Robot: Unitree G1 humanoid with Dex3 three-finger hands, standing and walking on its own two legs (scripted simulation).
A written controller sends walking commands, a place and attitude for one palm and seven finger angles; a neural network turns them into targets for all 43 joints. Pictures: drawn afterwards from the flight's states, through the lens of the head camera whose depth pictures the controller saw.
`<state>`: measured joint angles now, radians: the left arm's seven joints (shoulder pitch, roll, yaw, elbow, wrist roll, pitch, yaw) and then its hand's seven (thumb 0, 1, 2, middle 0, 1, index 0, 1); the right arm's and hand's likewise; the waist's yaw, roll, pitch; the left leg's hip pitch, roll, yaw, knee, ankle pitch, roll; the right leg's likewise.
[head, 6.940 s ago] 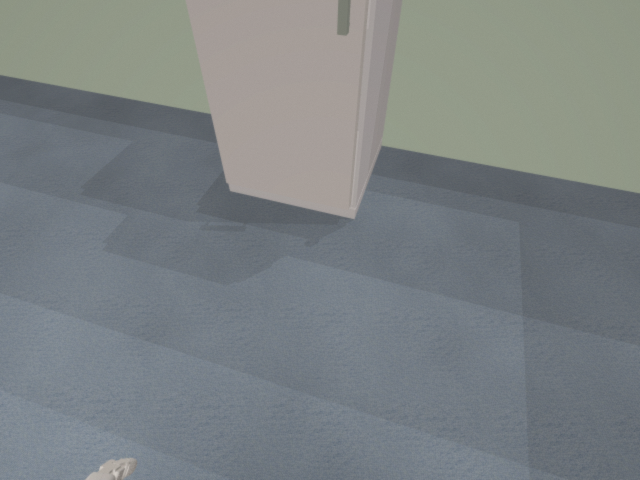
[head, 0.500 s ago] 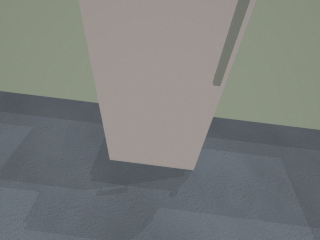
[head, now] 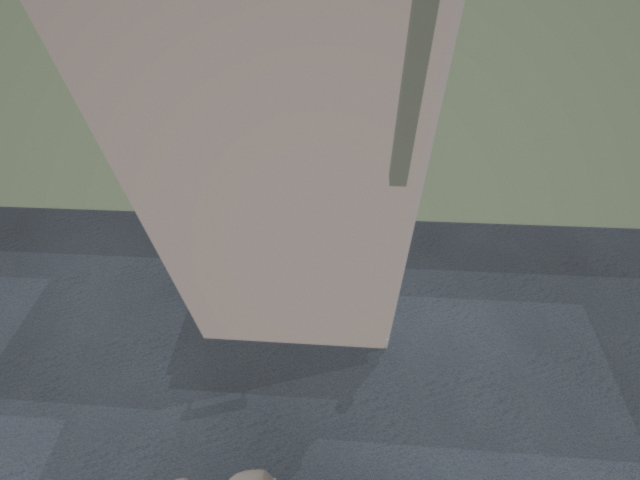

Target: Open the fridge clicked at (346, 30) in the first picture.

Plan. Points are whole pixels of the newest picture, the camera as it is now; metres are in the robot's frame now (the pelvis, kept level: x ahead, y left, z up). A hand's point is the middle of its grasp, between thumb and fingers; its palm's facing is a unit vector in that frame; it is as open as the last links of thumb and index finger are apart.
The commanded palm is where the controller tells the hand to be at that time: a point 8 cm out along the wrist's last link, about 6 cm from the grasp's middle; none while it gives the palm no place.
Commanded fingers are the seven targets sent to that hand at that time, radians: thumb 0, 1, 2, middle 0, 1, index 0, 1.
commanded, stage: take the last steps up to it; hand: right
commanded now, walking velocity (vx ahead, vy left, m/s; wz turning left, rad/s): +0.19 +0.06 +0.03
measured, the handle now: (412, 68) +0.58 -0.11 +0.23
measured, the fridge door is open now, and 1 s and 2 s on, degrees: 0 0 0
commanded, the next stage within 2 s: come to a stop and stand still in 0.12 s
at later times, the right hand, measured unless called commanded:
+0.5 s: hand (422, 447) +0.21 -0.13 -0.17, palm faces +0.03 +0.98 -0.20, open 7.3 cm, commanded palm none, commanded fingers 0.00 -0.90 -0.90 0.20 0.30 0.20 0.30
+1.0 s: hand out of the picture +0.05 -0.20 -0.18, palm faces +0.06 +0.97 -0.22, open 7.4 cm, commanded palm none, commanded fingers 0.00 -0.90 -0.90 0.20 0.30 0.20 0.30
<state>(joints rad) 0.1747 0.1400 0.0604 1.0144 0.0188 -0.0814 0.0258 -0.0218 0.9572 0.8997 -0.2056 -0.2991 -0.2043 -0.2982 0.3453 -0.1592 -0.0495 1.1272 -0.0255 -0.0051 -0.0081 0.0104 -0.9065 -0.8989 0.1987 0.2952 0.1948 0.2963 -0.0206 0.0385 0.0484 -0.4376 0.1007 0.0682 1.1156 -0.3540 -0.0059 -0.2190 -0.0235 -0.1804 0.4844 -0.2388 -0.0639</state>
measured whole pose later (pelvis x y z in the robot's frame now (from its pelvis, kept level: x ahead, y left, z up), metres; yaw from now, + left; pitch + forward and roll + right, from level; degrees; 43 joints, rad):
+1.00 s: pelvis +0.06 -0.01 +0.00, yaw +0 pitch -1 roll -1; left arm 0.20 0.15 0.03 1.06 0.01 0.00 0.02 0.01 0.92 0.90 -0.20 -0.30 -0.20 -0.30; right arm 0.30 -0.18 -0.02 1.11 -0.01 0.03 -0.04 0.01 -0.91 -0.90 0.20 0.30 0.19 0.30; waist -0.02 0.03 0.03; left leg -0.16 0.05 0.02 0.48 -0.29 -0.02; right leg -0.23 0.03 -0.11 0.44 -0.21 -0.05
